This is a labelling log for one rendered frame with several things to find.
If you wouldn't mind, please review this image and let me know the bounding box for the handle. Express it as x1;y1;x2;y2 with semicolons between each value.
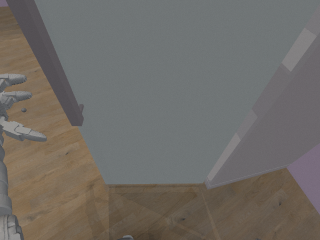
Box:
6;0;84;126

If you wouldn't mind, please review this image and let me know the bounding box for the robot left shin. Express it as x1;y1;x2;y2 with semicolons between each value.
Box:
123;235;133;239

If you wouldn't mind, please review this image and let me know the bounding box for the fridge door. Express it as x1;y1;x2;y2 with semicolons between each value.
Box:
34;0;320;185

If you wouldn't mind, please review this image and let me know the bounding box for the robot left upper arm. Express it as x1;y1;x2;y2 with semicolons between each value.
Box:
0;214;24;240

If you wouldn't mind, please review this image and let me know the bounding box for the left robot hand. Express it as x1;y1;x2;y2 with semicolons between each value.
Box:
0;73;47;142

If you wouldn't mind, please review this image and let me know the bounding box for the left robot forearm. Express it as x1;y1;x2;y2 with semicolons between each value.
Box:
0;133;13;216

